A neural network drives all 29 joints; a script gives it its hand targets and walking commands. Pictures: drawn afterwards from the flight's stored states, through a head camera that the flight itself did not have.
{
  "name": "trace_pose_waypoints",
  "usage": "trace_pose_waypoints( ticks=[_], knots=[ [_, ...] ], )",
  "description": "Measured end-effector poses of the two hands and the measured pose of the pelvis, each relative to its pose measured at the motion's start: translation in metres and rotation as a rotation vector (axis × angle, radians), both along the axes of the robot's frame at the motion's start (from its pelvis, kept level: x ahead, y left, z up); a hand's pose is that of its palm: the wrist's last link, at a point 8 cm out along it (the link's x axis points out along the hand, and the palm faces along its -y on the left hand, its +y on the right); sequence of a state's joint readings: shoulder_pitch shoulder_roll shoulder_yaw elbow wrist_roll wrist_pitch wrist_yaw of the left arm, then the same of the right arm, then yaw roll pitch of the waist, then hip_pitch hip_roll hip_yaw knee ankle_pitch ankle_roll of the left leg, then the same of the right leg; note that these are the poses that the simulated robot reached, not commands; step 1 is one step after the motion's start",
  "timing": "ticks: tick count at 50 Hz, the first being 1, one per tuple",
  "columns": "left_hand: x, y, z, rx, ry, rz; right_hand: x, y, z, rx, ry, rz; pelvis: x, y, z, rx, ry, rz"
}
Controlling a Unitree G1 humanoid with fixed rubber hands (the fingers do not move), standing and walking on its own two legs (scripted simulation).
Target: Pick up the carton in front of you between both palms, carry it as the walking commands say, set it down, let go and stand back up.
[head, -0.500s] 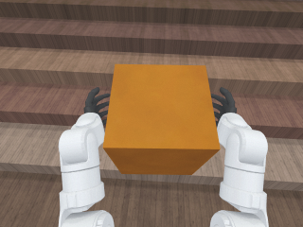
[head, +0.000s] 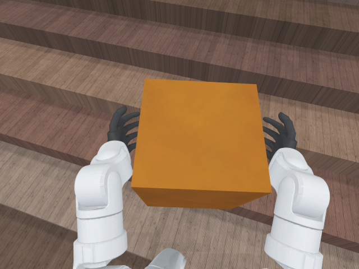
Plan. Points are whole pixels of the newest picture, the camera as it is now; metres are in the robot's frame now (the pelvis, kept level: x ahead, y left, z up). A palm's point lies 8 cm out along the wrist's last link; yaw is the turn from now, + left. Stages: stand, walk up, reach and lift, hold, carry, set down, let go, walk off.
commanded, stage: carry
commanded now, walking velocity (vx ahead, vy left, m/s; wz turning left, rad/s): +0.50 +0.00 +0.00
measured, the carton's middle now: (194, 154) +0.36 +0.07 +0.04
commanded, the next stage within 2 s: none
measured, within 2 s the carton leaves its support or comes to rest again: neither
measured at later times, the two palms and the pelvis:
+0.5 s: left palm out of the picture +0.74 +0.11 +0.34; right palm out of the picture +0.70 -0.20 +0.35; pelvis +0.37 +0.01 +0.17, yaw -1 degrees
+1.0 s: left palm out of the picture +1.07 +0.13 +0.47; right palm out of the picture +1.08 -0.17 +0.45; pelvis +0.71 -0.03 +0.30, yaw -1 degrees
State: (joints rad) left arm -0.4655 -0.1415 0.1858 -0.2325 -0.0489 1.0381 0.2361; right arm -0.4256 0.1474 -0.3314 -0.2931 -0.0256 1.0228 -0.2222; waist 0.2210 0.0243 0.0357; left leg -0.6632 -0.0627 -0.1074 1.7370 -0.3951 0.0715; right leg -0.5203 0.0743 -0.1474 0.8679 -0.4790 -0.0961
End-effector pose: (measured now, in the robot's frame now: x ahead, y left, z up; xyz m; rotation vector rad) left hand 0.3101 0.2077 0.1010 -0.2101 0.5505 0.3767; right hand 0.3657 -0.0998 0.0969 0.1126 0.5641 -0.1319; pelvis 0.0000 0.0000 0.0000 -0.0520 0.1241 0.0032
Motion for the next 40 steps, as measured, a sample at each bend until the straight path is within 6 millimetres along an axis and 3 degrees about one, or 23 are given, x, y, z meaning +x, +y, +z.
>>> trace_pose_waypoints(
  ticks=[4, 9, 12, 14, 17, 20, 24, 27, 31, 35, 38, 40],
  knots=[
    [0.063, 0.002, 0.053, 0.011, -0.053, -0.004, 0.059, 0.002, 0.049, 0.026, -0.049, -0.006, 0.058, -0.003, 0.035, 0.052, -0.016, -0.007],
    [0.174, -0.019, 0.123, 0.06, -0.157, -0.114, 0.139, -0.021, 0.107, 0.022, -0.152, -0.082, 0.139, 0.006, 0.056, 0.095, -0.022, -0.018],
    [0.243, -0.048, 0.142, 0.057, -0.122, -0.217, 0.176, -0.048, 0.13, 0.017, -0.116, -0.158, 0.194, 0.018, 0.075, 0.115, -0.027, -0.021],
    [0.284, -0.068, 0.152, 0.059, -0.096, -0.266, 0.191, -0.066, 0.146, 0.044, -0.093, -0.184, 0.221, 0.024, 0.09, 0.124, -0.045, -0.021],
    [0.325, -0.097, 0.17, 0.041, -0.037, -0.309, 0.209, -0.093, 0.166, 0.032, -0.036, -0.265, 0.258, 0.027, 0.119, 0.123, -0.061, -0.032],
    [0.362, -0.111, 0.198, 0.017, -0.029, -0.305, 0.243, -0.106, 0.195, 0.046, -0.031, -0.287, 0.296, 0.026, 0.145, 0.095, -0.068, -0.032],
    [0.417, -0.104, 0.236, 0.032, -0.084, -0.256, 0.314, -0.104, 0.243, 0.018, -0.085, -0.234, 0.35, 0.013, 0.163, 0.064, -0.065, -0.03],
    [0.456, -0.093, 0.248, 0.025, -0.069, -0.216, 0.374, -0.093, 0.261, 0.006, -0.073, -0.168, 0.397, -0.001, 0.172, 0.035, -0.059, -0.023],
    [0.507, -0.074, 0.246, -0.006, -0.017, -0.135, 0.454, -0.073, 0.265, -0.001, -0.026, -0.084, 0.461, -0.025, 0.184, -0.006, -0.032, -0.028],
    [0.542, -0.061, 0.245, -0.035, 0.04, -0.059, 0.527, -0.059, 0.256, 0.021, 0.039, -0.026, 0.515, -0.048, 0.208, -0.008, -0.025, -0.029],
    [0.564, -0.054, 0.256, -0.01, 0.069, -0.018, 0.562, -0.053, 0.26, 0.039, 0.068, -0.034, 0.546, -0.052, 0.238, -0.014, -0.024, -0.016],
    [0.585, -0.052, 0.274, -0.015, 0.046, -0.004, 0.585, -0.051, 0.276, 0.054, 0.049, -0.035, 0.569, -0.055, 0.257, 0.003, -0.023, -0.012]
  ],
)
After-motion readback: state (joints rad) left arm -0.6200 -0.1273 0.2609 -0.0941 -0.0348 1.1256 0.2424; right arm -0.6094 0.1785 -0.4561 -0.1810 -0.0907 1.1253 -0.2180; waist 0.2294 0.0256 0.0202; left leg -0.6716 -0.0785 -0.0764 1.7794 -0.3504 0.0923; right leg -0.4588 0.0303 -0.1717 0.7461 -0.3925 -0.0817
